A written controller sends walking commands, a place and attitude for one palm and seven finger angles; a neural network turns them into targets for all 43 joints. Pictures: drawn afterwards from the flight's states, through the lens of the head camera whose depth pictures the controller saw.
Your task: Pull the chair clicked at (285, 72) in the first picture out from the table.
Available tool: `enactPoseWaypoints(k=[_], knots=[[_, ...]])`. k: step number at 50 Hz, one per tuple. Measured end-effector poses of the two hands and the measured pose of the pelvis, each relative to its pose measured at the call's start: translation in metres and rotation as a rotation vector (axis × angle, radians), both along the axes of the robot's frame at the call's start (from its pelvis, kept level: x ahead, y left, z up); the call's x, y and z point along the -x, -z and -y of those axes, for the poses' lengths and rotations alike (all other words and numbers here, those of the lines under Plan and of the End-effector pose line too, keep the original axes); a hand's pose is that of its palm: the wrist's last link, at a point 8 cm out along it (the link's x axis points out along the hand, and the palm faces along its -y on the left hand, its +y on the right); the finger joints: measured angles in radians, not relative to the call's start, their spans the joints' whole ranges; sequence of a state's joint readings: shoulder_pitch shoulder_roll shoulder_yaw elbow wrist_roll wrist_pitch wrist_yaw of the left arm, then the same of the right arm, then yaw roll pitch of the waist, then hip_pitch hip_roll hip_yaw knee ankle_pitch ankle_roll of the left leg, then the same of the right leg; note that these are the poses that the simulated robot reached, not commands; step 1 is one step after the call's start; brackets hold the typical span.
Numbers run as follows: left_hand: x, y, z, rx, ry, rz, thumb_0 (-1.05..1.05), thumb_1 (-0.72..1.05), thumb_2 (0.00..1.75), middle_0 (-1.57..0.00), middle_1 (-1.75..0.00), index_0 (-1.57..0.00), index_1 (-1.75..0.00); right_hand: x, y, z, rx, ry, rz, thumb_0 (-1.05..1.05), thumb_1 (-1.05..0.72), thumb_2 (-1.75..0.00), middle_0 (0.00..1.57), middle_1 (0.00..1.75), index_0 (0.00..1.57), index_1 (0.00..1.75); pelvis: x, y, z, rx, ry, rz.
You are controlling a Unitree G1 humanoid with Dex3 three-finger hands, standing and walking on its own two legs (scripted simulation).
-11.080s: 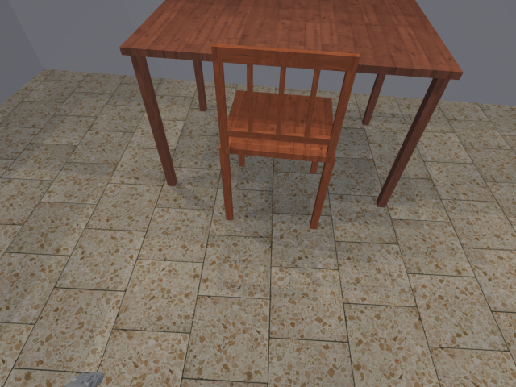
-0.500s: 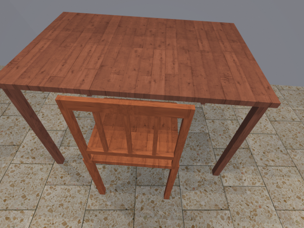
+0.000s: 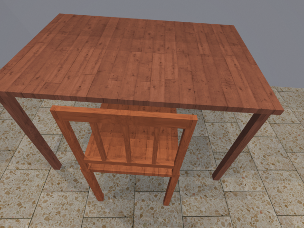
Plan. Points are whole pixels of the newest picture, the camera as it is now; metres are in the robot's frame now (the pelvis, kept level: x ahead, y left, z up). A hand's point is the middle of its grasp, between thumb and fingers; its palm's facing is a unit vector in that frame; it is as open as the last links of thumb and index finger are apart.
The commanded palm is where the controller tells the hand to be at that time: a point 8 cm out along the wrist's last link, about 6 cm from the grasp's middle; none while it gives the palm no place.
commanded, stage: come to a stop and stand still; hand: left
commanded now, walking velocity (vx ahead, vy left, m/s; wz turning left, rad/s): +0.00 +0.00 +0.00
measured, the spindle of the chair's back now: (127, 144) +0.41 +0.11 -0.10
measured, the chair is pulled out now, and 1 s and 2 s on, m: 0.00 0.00 0.00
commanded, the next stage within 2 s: look again from close up in 0.12 s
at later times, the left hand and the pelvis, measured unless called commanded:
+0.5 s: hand out of the picture -0.02 +0.16 -0.18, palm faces +0.03 -0.99 -0.16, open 7.4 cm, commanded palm none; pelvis +0.00 +0.00 +0.00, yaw +0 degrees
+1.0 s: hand out of the picture -0.03 +0.16 -0.18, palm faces +0.04 -0.99 -0.16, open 7.4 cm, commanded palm none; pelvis +0.00 +0.00 +0.00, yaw +0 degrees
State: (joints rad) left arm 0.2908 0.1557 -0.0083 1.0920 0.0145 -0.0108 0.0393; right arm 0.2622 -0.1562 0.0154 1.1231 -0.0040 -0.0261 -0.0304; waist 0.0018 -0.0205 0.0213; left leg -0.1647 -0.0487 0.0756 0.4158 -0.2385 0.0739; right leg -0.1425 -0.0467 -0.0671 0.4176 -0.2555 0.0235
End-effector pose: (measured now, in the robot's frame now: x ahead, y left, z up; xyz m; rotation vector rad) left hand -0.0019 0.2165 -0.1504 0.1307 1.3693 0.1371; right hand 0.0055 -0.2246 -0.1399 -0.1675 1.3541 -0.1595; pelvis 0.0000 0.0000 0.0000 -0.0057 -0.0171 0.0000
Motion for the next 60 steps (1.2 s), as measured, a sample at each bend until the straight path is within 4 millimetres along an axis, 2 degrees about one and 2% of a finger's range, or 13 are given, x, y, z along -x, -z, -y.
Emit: enactPoseWaypoints(k=[9, 32, 60], knots=[[0.002, -0.001, -0.003, -0.003, -0.005, -0.013, 0.0, 0.9, 0.9, -0.2, -0.3, -0.2, -0.3, 0.003, 0.001, -0.004, -0.008, 0.001, -0.017, 0.0, -0.93, -0.89, 0.2, 0.3, 0.2, 0.3, -0.003, -0.001, -0.001, -0.001, -0.002, 0.004], [0.032, -0.001, 0.006, 0.013, -0.026, -0.067, 0.0, 0.9, 0.9, -0.2, -0.3, -0.2, -0.3, 0.016, 0.001, -0.008, -0.023, 0.005, -0.039, 0.0, -0.92, -0.89, 0.2, 0.3, 0.2, 0.3, 0.002, -0.002, 0.0, -0.001, -0.007, 0.008], [0.034, -0.002, 0.012, 0.011, -0.029, -0.064, 0.0, 0.9, 0.9, -0.2, -0.3, -0.2, -0.3, 0.023, 0.002, -0.007, -0.035, 0.014, -0.055, 0.0, -0.91, -0.89, 0.2, 0.3, 0.2, 0.3, 0.003, -0.002, 0.005, 0.0, -0.01, 0.001]])
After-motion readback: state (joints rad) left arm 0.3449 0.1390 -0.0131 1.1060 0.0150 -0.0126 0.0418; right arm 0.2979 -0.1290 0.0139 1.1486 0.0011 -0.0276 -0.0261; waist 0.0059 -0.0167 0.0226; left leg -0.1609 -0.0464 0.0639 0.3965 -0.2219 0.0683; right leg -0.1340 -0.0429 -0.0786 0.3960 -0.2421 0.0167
